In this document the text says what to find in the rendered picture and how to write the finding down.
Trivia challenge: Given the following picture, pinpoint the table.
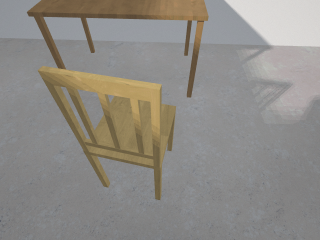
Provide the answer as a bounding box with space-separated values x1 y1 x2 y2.
27 0 209 98

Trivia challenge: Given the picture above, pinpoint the chair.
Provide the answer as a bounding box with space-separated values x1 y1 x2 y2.
38 66 176 200

